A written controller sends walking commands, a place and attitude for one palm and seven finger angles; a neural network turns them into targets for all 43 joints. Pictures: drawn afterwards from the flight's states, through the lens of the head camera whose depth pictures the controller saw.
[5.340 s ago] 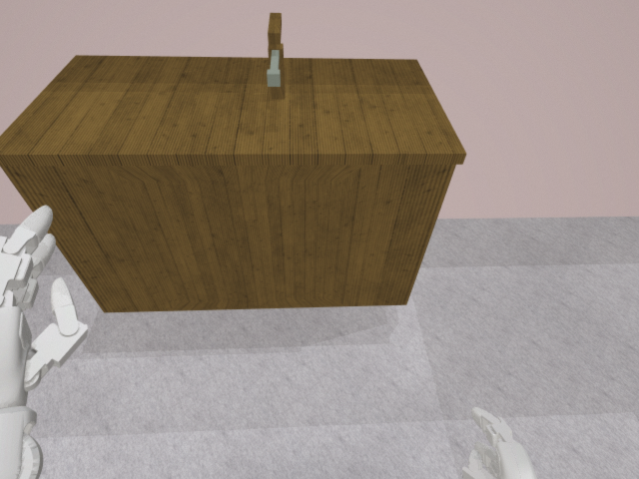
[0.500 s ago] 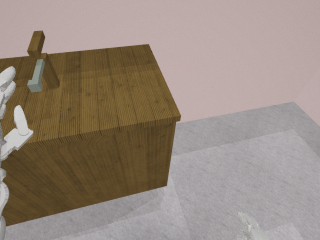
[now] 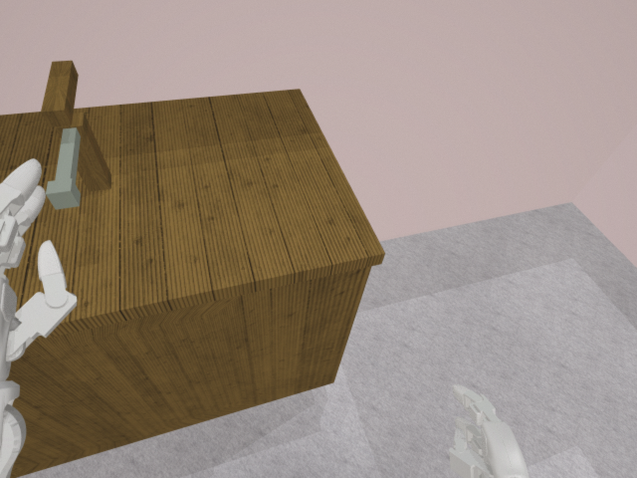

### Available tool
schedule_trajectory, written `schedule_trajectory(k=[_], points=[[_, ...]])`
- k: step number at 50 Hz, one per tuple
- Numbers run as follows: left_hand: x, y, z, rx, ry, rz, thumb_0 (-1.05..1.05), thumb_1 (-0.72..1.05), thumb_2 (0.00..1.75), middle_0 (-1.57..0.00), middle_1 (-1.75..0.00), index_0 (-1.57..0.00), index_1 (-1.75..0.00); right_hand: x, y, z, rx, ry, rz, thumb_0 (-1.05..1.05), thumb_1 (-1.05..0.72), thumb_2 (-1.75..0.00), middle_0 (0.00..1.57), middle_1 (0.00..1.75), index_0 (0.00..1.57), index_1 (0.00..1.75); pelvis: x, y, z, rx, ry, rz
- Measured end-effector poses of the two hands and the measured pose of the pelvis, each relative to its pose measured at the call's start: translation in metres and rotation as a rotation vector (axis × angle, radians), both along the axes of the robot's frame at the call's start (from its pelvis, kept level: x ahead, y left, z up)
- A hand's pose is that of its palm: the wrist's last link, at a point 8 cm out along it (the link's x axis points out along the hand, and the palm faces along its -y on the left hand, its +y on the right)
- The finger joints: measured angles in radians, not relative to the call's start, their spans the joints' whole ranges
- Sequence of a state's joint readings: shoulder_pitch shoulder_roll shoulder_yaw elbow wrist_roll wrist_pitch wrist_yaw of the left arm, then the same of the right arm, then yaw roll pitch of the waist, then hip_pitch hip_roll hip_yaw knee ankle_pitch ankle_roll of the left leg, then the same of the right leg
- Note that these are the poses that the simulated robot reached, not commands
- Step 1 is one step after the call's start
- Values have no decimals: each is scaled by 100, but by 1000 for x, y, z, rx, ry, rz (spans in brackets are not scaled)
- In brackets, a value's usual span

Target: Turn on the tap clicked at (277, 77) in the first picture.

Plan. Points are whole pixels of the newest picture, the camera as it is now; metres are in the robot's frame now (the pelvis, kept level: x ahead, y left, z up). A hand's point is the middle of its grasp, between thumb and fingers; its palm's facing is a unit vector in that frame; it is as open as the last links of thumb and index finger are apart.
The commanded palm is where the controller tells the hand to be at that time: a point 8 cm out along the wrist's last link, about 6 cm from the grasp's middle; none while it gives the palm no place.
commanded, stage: shuffle to correct the standing spot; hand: left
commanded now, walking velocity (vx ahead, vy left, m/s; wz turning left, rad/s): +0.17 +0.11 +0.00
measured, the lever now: (63, 194) +0.41 +0.38 +0.10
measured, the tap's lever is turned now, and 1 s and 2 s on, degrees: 0 0 0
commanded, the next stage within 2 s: come to a stop and stand still in 0.62 s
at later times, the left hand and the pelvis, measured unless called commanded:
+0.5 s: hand (97, 265) +0.26 +0.24 +0.17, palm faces +0.36 -0.83 -0.43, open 7.4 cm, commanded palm +0.20 +0.28 +0.18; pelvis +0.03 +0.00 -0.01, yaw +0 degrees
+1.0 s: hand (45, 238) +0.28 +0.30 +0.17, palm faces +0.40 -0.83 -0.40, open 7.4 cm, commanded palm +0.22 +0.34 +0.18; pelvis +0.06 +0.05 -0.01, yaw +1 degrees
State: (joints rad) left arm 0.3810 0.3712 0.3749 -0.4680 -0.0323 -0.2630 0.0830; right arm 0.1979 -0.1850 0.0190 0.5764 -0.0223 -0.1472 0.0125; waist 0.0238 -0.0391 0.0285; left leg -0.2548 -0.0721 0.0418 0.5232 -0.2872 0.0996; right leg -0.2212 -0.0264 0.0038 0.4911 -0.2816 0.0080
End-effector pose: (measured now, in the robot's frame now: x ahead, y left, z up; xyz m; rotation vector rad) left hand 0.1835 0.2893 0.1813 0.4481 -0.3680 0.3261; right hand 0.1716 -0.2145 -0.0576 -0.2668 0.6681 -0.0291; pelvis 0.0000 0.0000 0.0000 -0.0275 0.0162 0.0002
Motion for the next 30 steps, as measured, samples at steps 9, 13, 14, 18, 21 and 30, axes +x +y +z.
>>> schedule_trajectory(k=[9, 13, 14, 18, 21, 30], points=[[21, 5, -7, 8, 48, 17, 1, 89, 90, -21, -30, -21, -30, 24, 0, -10, 18, 9, -31, 2, -90, -90, 20, 30, 20, 30, 21, 4, -7, -7, -3, 0], [27, 3, -6, 14, 27, 14, 2, 89, 90, -21, -30, -21, -30, 24, -4, -17, 15, 34, -48, 2, -90, -90, 20, 30, 20, 30, 26, 4, -12, -12, 0, 6], [28, 3, -6, 15, 20, 11, 2, 89, 90, -21, -30, -21, -30, 24, -6, -19, 13, 40, -54, 2, -90, -90, 20, 30, 20, 30, 27, 4, -13, -12, -1, 7], [29, 3, -6, 23, 2, 1, 1, 89, 90, -21, -30, -21, -30, 20, -11, -25, 6, 60, -84, 2, -90, -90, 20, 30, 20, 30, 29, 6, -19, -4, -8, 2], [32, 1, -4, 34, 20, 0, 1, 89, 90, -21, -30, -21, -30, 15, -12, -27, 17, 66, -100, 2, -90, -90, 20, 30, 20, 30, 30, 7, -17, 7, -21, -13], [31, -6, 7, 56, 27, -2, 1, 88, 90, -21, -30, -22, -30, 3, -16, -36, 44, 130, -115, 2, -90, -90, 20, 30, 20, 30, 36, 4, -11, 3, -25, 9]])
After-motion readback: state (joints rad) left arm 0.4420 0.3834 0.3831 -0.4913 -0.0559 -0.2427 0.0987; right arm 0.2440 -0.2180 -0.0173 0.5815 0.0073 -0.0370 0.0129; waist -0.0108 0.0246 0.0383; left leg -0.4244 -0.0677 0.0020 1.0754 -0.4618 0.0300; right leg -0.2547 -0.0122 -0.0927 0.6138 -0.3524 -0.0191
